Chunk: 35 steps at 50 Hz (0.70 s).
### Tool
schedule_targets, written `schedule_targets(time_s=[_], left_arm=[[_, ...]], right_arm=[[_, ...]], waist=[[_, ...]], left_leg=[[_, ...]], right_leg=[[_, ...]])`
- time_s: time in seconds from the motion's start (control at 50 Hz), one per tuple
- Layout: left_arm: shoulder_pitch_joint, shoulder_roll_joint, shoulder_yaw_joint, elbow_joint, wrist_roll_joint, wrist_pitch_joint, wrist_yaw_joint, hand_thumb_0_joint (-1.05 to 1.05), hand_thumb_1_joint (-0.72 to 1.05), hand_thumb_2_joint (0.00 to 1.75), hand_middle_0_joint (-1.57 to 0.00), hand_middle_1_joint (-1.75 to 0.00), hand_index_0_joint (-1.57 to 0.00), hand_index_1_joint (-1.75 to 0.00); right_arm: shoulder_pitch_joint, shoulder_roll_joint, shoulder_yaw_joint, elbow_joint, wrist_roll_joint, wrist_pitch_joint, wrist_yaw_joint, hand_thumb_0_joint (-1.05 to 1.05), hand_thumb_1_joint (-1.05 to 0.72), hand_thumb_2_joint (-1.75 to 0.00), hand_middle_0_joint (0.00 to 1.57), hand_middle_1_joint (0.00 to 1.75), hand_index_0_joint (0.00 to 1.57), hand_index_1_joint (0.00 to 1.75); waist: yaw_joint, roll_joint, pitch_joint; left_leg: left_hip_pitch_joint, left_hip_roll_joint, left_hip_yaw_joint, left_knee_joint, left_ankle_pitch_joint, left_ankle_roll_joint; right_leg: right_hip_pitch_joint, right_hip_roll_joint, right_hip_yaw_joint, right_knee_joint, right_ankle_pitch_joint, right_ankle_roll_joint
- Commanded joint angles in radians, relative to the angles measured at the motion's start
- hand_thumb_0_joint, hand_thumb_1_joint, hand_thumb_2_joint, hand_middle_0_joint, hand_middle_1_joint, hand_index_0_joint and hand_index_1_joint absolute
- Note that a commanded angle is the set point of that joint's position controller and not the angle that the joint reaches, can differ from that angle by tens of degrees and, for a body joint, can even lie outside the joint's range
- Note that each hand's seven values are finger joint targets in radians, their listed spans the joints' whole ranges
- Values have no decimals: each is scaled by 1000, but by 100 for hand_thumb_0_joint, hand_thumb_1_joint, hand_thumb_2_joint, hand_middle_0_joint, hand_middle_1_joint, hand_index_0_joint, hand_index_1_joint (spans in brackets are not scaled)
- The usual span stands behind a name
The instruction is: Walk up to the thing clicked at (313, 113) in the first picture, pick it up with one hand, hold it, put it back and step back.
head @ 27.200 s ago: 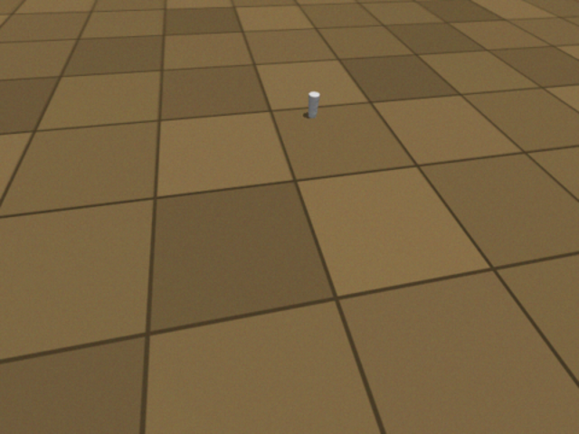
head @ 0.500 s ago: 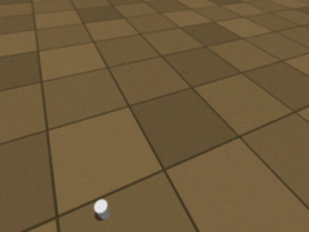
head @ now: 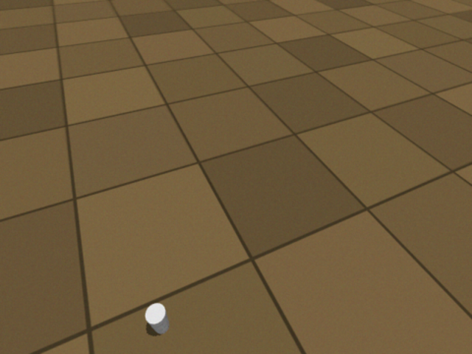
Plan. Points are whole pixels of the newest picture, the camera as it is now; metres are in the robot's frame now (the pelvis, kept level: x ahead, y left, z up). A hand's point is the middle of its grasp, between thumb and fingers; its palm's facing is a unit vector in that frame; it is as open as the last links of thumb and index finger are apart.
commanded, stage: stand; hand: left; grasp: from the side
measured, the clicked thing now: (159, 320) +0.40 +0.28 -0.70
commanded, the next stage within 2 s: go down in 0.62 s
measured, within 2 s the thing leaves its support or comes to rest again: neither
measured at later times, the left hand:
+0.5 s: hand out of the picture +0.06 +0.25 -0.16, palm faces -0.02 -0.94 -0.34, open 7.4 cm
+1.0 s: hand out of the picture +0.16 +0.26 -0.17, palm faces +0.08 -0.94 -0.33, open 11.9 cm
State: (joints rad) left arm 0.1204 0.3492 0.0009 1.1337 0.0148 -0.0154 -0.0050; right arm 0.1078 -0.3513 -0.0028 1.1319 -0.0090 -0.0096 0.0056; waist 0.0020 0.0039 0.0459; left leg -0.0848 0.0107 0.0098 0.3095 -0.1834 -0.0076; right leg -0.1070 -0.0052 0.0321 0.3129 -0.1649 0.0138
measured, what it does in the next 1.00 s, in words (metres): stands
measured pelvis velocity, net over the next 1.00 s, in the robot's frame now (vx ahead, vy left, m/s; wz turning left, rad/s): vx -0.01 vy -0.01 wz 0.02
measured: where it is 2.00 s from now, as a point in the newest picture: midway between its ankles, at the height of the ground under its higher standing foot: outside the picture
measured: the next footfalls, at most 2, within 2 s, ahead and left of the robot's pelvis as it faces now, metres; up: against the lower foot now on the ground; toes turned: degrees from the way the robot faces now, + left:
none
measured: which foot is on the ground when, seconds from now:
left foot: down 0.00-1.00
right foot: down 0.00-1.00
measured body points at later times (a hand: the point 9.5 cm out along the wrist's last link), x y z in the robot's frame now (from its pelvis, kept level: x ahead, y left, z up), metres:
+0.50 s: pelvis +0.00 +0.00 +0.00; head +0.00 +0.00 +0.45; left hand +0.06 +0.30 -0.13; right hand +0.07 -0.30 -0.13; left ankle -0.01 +0.12 -0.75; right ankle +0.01 -0.13 -0.75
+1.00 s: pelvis -0.01 -0.01 -0.03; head +0.05 +0.01 +0.42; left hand +0.16 +0.31 -0.14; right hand +0.10 -0.27 -0.14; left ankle -0.01 +0.12 -0.75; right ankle +0.01 -0.13 -0.75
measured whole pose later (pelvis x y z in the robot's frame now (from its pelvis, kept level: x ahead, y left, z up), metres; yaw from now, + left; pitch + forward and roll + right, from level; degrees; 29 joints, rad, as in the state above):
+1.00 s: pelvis -0.01 -0.01 -0.03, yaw +1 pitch +8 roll +0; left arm -0.06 0.36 0.21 1.04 0.08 -0.01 -0.04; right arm 0.22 -0.25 -0.02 0.79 0.02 -0.06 -0.03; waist -0.02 -0.02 -0.02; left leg -0.47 0.02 -0.01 0.66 -0.32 -0.02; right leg -0.48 0.00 0.01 0.65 -0.30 0.00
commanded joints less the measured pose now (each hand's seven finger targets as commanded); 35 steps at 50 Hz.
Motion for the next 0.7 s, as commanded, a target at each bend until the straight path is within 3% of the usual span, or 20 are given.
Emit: schedule_targets(time_s=[0.0,0.14,0.26,0.4,0.68], left_arm=[[-35,225,37,-66,-5,-20,16,0,90,90,-20,-30,-20,-30],[-28,218,36,-62,-6,-16,13,0,90,90,-20,-30,-20,-30],[-33,221,37,-68,-3,-18,15,0,90,90,-20,-30,-20,-30],[-29,217,33,-64,-5,-17,14,0,90,90,-20,-30,-20,-30],[-26,221,33,-64,-7,-19,15,0,90,90,-20,-30,-20,-30]], right_arm=[[-39,-212,-41,-58,0,-19,-10,0,-90,-90,20,30,20,30],[-38,-214,-37,-57,0,-21,-11,0,-90,-90,20,30,20,30],[-32,-219,-39,-60,-1,-21,-10,0,-90,-90,20,30,20,30],[-27,-218,-40,-57,-1,-18,-9,0,-90,-90,20,30,20,30],[-16,-211,-36,-57,0,-19,-10,0,-90,-90,20,30,20,30]], waist=[[-5,-11,-67],[1,5,-44],[-3,-1,-60],[-2,1,-36],[-5,-13,-53]], left_leg=[[12,122,-90,-45,107,29],[-21,120,-96,-60,71,31],[-14,121,-99,-52,99,31],[-29,116,-104,-58,47,26],[-19,116,-102,-45,107,24]], right_leg=[[-6,-121,81,-47,123,-32],[0,-119,81,-48,95,-31],[8,-121,76,-45,113,-30],[-17,-118,77,-56,47,-31],[-1,-120,77,-45,113,-33]])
